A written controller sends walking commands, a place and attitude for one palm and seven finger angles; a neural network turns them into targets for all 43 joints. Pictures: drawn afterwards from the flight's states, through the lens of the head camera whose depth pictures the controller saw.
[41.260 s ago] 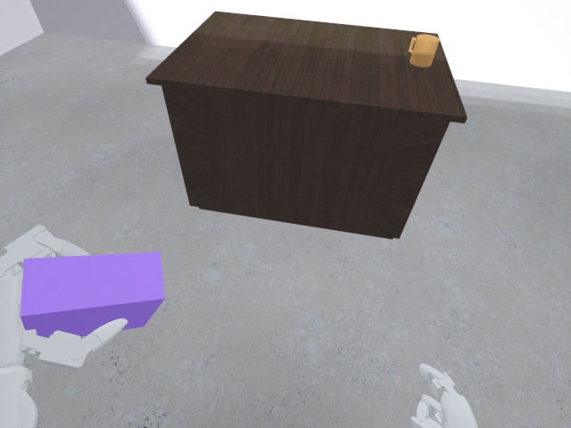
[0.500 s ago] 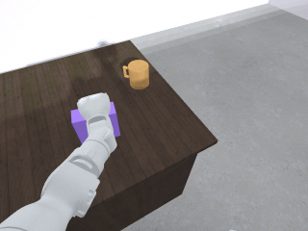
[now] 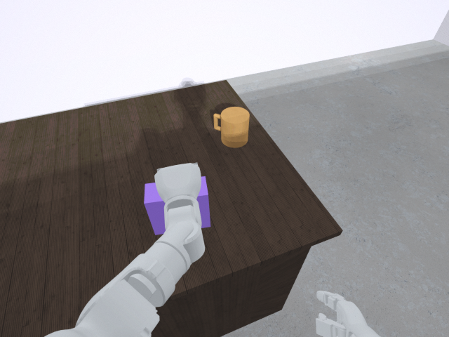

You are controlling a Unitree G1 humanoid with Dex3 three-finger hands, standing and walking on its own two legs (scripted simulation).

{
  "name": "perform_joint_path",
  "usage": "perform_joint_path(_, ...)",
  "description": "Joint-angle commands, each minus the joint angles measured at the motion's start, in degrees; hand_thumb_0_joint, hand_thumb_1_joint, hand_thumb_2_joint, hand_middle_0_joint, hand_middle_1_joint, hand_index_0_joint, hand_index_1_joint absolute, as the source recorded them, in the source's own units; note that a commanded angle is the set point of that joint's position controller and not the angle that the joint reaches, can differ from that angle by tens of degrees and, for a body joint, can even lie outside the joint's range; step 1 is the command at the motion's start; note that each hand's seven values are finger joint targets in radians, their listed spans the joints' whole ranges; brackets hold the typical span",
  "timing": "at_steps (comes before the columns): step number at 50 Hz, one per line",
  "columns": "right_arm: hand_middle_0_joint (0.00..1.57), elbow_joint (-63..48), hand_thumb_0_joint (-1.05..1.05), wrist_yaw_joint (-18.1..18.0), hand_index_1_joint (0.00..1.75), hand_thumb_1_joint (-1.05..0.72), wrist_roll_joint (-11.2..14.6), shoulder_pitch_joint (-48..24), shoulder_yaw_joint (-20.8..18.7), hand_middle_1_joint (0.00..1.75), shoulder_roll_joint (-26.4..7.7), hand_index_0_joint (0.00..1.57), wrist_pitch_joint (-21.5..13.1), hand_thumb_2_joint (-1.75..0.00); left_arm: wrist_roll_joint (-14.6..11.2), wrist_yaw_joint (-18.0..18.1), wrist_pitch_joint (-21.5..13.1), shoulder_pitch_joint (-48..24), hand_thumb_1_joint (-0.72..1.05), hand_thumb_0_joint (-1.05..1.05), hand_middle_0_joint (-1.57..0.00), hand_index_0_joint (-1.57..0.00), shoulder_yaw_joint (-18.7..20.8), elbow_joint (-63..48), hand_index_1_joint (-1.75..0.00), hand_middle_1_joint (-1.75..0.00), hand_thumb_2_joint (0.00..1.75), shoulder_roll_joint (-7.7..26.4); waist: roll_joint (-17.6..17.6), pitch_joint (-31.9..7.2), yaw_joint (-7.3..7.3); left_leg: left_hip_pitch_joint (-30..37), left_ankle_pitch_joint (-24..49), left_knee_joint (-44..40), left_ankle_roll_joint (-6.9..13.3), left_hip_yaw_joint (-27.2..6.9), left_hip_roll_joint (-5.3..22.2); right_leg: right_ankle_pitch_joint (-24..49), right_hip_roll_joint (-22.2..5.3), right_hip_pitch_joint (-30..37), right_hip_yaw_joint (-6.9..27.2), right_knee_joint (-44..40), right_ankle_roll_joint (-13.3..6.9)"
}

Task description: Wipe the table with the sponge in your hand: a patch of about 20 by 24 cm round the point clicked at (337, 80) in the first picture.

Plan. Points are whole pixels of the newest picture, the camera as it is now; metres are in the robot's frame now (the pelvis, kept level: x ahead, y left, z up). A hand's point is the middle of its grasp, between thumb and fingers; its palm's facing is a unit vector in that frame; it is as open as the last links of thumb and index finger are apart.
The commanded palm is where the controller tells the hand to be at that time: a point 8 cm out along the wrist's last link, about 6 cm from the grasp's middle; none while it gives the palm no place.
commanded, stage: wipe back along the third lane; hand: left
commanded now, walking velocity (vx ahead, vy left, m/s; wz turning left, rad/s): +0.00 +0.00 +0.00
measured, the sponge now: (180, 211) +0.37 +0.14 -0.01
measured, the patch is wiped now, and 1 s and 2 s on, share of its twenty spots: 1.00 1.00 1.00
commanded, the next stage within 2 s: slide back across to the middle lane in 0.74 s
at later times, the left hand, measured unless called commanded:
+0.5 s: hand (191, 226) +0.31 +0.10 +0.03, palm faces -0.02 -0.06 -1.00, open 9.5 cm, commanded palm +0.27 +0.09 +0.07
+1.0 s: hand (194, 238) +0.29 +0.10 +0.03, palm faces +0.00 -0.11 -0.99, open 9.5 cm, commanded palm +0.24 +0.10 +0.08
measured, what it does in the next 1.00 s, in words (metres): shifts its weight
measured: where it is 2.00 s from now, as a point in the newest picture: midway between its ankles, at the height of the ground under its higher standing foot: outside the picture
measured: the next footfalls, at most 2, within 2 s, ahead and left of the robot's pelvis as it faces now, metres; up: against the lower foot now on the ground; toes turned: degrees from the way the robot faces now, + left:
none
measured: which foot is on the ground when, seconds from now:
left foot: down 0.00-1.00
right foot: down 0.00-1.00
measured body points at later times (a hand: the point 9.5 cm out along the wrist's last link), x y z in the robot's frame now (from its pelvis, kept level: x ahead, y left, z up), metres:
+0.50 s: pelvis -0.03 -0.03 +0.00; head -0.06 -0.06 +0.45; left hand +0.31 +0.10 +0.08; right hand +0.18 -0.26 -0.09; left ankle -0.04 +0.07 -0.73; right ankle -0.02 -0.11 -0.73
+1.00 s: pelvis -0.02 -0.06 +0.01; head -0.06 -0.10 +0.45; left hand +0.28 +0.10 +0.09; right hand +0.20 -0.28 -0.08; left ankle -0.04 +0.07 -0.73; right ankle -0.02 -0.11 -0.73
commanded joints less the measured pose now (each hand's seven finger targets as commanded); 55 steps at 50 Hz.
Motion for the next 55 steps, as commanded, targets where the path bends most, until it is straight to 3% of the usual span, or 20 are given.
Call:
perform_joint_path(1, 0.2, -7.9, 0.0, -0.4, 0.3, -0.9, 0.2, -8.5, -1.9, 0.3, -7.6, 0.2, -1.5, -0.9, 0.1, -2.0, 1.0, -12.8, 0.1, 0.0, -1.2, -1.2, -0.8, -7.0, -1.6, -1.6, 1.3, -1.8, -7.2, -12.1, -2.13, 8.8, 28.1, -2.4, -3.5, -1.4, 4.2, 25.7, -0.9, 8.1, -0.7, 0.2, -3.4)
perform_joint_path(7, 0.2, -9.5, 0.0, -0.9, 0.3, -0.9, 0.5, -10.7, -1.4, 0.3, -7.3, 0.2, -1.6, -0.9, -0.6, -2.7, 1.6, -8.2, 0.1, 0.0, -1.2, -1.2, 0.9, -10.5, -1.6, -1.6, 1.3, 0.0, -6.3, -12.6, -0.35, 7.4, 23.5, -3.9, -2.8, -0.4, 3.3, 24.9, -1.1, 11.5, 0.5, -0.9, -3.8)
perform_joint_path(10, 0.2, -9.3, 0.0, -1.1, 0.3, -0.9, 0.7, -10.6, -1.2, 0.3, -7.3, 0.2, -1.5, -0.9, 0.1, -2.7, 1.9, -7.2, 0.1, 0.0, -1.2, -1.2, -0.6, -10.2, -1.6, -1.6, 1.3, -0.4, -7.3, -9.5, -1.28, 6.5, 19.2, -4.7, -2.5, 0.0, 2.9, 21.4, -1.2, 10.8, 1.1, -2.0, -3.5)
perform_joint_path(12, 0.2, -10.0, 0.0, -1.3, 0.3, -0.9, 0.9, -11.6, -1.1, 0.3, -7.4, 0.2, -1.8, -0.9, -0.6, -3.0, 1.7, -6.1, 0.1, 0.0, -1.2, -1.2, 1.5, -11.9, -1.6, -1.6, 1.3, 1.5, -8.0, -9.7, -0.24, 6.0, 17.4, -5.5, -2.2, 0.0, 2.8, 20.2, -1.2, 11.8, 2.0, -3.0, -3.6)
perform_joint_path(16, 0.2, -10.3, 0.0, -1.3, 0.3, -0.9, 1.1, -11.7, -1.1, 0.3, -7.4, 0.2, -2.0, -0.9, -0.1, -3.0, 1.6, -3.5, 0.1, 0.0, -1.2, -1.2, -0.2, -12.7, -1.6, -1.6, 1.3, 0.8, -7.8, -8.1, -0.64, 5.9, 14.7, -6.0, -2.2, 0.4, 2.5, 16.8, -1.2, 11.5, 2.6, -3.8, -3.4)
perform_joint_path(17, 0.2, -10.4, 0.0, -1.3, 0.3, -0.9, 1.1, -12.5, -1.1, 0.3, -7.6, 0.2, -2.2, -0.9, -0.3, -3.1, 1.4, -2.8, 0.1, 0.0, -1.2, -1.2, 1.9, -13.7, -1.6, -1.6, 1.3, 2.4, -6.5, -7.8, 0.44, 5.8, 14.3, -6.4, -2.2, 0.2, 2.5, 15.9, -1.0, 11.2, 3.2, -4.2, -3.8)
perform_joint_path(20, 0.2, -10.7, 0.0, -1.2, 0.3, -0.9, 1.3, -12.3, -1.1, 0.3, -7.3, 0.2, -2.6, -0.9, -0.3, -3.1, 0.9, -2.9, 0.1, 0.0, -1.2, -1.2, -1.1, -14.0, -1.6, -1.6, 1.3, 0.1, -7.3, -6.0, -0.88, 5.7, 12.1, -6.3, -1.9, 0.6, 2.2, 13.3, -1.2, 10.6, 3.3, -4.8, -3.3)
perform_joint_path(22, 0.2, -11.0, 0.0, -1.3, 0.3, -0.9, 1.4, -13.0, -1.2, 0.3, -7.6, 0.2, -2.8, -0.9, -0.8, -3.1, 0.7, -0.2, 0.1, 0.0, -1.2, -1.2, 2.3, -15.0, -1.6, -1.6, 1.3, 3.1, -8.6, -6.3, 0.43, 4.9, 11.2, -7.0, -1.9, 0.3, 2.2, 12.2, -1.1, 11.7, 4.3, -5.3, -3.4)
perform_joint_path(25, 0.2, -11.1, 0.0, -1.3, 0.3, -0.9, 1.5, -13.0, -1.2, 0.3, -7.3, 0.2, -3.3, -0.9, -0.6, -2.9, 0.3, -1.7, 0.1, 0.0, -1.2, -1.2, -1.5, -15.4, -1.6, -1.6, 1.3, -0.2, -7.9, -4.6, -0.8, 5.2, 9.1, -6.8, -1.7, 0.9, 1.9, 8.9, -1.2, 10.1, 4.1, -6.0, -3.0)
perform_joint_path(27, 0.2, -11.0, 0.0, -1.4, 0.3, -0.9, 1.3, -13.7, -1.2, 0.3, -7.6, 0.2, -3.5, -0.9, -0.8, -3.0, 0.2, 1.0, 0.1, 0.0, -1.2, -1.2, 1.9, -16.1, -1.6, -1.6, 1.3, 3.1, -7.9, -5.0, 0.63, 5.1, 8.8, -7.3, -1.8, 0.7, 1.7, 8.2, -1.0, 11.0, 5.3, -6.8, -3.3)
perform_joint_path(30, 0.2, -11.1, 0.0, -1.6, 0.3, -0.9, 1.5, -13.7, -1.1, 0.3, -7.4, 0.2, -3.7, -0.9, -0.7, -3.0, 0.0, -0.2, 0.1, 0.0, -1.2, -1.2, -0.5, -16.6, -1.6, -1.6, 1.3, 1.6, -9.1, -3.9, -0.72, 4.8, 7.4, -7.0, -1.7, 1.3, 1.4, 6.0, -1.4, 10.8, 6.0, -7.5, -2.6)
perform_joint_path(31, 0.2, -11.2, 0.0, -1.5, 0.3, -0.9, 1.6, -13.9, -1.1, 0.3, -7.3, 0.2, -3.8, -0.9, -0.7, -3.1, 0.1, 1.0, 0.1, 0.0, -1.2, -1.2, -0.5, -16.7, -1.6, -1.6, 1.3, 1.7, -8.1, -3.5, -0.34, 4.8, 7.0, -7.0, -1.7, 1.4, 1.4, 5.0, -1.5, 10.5, 6.2, -7.8, -2.7)
perform_joint_path(32, 0.2, -11.1, 0.0, -1.6, 0.3, -0.9, 1.4, -14.2, -1.2, 0.3, -7.5, 0.2, -3.9, -0.9, -0.8, -3.2, -0.2, 1.4, 0.1, 0.0, -1.2, -1.2, 1.8, -17.3, -1.6, -1.6, 1.3, 3.7, -8.5, -4.2, 0.32, 4.9, 7.3, -7.2, -1.6, 1.0, 1.3, 5.7, -1.2, 11.1, 7.0, -8.0, -2.9)
perform_joint_path(36, 0.2, -11.7, 0.0, -1.3, 0.3, -0.9, 1.4, -14.3, -1.2, 0.3, -7.3, 0.2, -4.0, -0.9, -1.1, -3.7, -0.5, 5.5, 0.1, 0.0, -1.2, -1.2, -0.5, -19.4, -1.6, -1.6, 1.3, 1.9, -9.3, -4.9, 0.16, 4.9, 8.9, -6.3, -1.5, 1.7, 1.0, 10.0, -1.8, 13.2, 7.5, -7.4, -2.5)
perform_joint_path(37, 0.2, -11.8, 0.0, -1.2, 0.3, -0.9, 1.3, -14.7, -1.4, 0.3, -7.4, 0.2, -3.9, -0.9, -1.5, -3.8, -0.7, 7.8, 0.1, 0.0, -1.2, -1.2, 2.7, -20.4, -1.6, -1.6, 1.3, 4.5, -10.0, -5.7, 1.18, 4.6, 9.4, -6.5, -1.5, 1.4, 1.0, 10.9, -1.7, 14.6, 8.3, -7.6, -2.6)
perform_joint_path(40, 0.2, -11.9, 0.0, -1.1, 0.3, -0.9, 1.4, -14.7, -1.1, 0.3, -7.5, 0.2, -3.8, -0.9, -1.2, -4.2, -0.6, 7.8, 0.1, 0.0, -1.2, -1.2, 0.1, -22.3, -1.6, -1.6, 1.3, 3.0, -10.2, -4.2, 0.05, 4.4, 9.8, -6.0, -1.5, 1.7, 0.9, 13.2, -2.0, 14.4, 8.6, -7.3, -2.2)
perform_joint_path(44, 0.2, -12.4, 0.0, -1.1, 0.3, -0.9, 1.3, -15.5, -1.2, 0.3, -7.5, 0.2, -3.8, -0.9, -0.8, -4.3, -0.4, 10.5, 0.1, 0.0, -1.2, -1.2, 2.5, -26.7, -1.6, -1.6, 1.3, 6.1, -8.6, -5.9, 1.09, 5.5, 11.9, -6.0, -1.4, 1.9, 0.7, 17.9, -2.1, 16.9, 9.3, -6.5, -2.3)
perform_joint_path(47, 0.2, -12.4, 0.0, -1.3, 0.3, -0.9, 1.3, -16.4, -1.1, 0.3, -7.7, 0.2, -3.8, -0.9, -0.7, -4.5, 0.0, 12.1, 0.1, 0.0, -1.2, -1.2, 7.2, -30.8, -1.6, -1.6, 1.3, 11.4, -8.0, -7.3, 1.92, 5.7, 12.9, -6.4, -1.5, 1.5, 0.6, 20.4, -2.0, 19.1, 10.6, -6.3, -2.4)
perform_joint_path(48, 0.2, -12.7, 0.0, -1.4, 0.3, -0.9, 1.3, -16.5, -0.9, 0.3, -7.4, 0.2, -3.8, -0.9, -0.3, -4.7, 0.3, 12.8, 0.1, 0.0, -1.2, -1.2, 5.1, -31.5, -1.6, -1.6, 1.3, 9.7, -7.5, -6.7, 1.61, 5.8, 13.1, -6.4, -1.4, 2.0, 0.5, 20.5, -2.2, 19.3, 10.2, -6.0, -2.2)
perform_joint_path(55, 0.2, -13.4, 0.0, -1.5, 0.3, -0.9, 1.3, -17.5, -0.6, 0.3, -7.4, 0.2, -4.8, -0.9, 1.2, -5.8, 1.0, 18.3, 0.1, 0.0, -1.2, -1.2, 7.8, -38.1, -1.6, -1.6, 1.3, 13.9, -7.1, -5.9, 2.31, 7.8, 15.8, -6.7, -1.4, 1.8, 0.4, 26.2, -2.1, 20.5, 10.5, -5.5, -2.2)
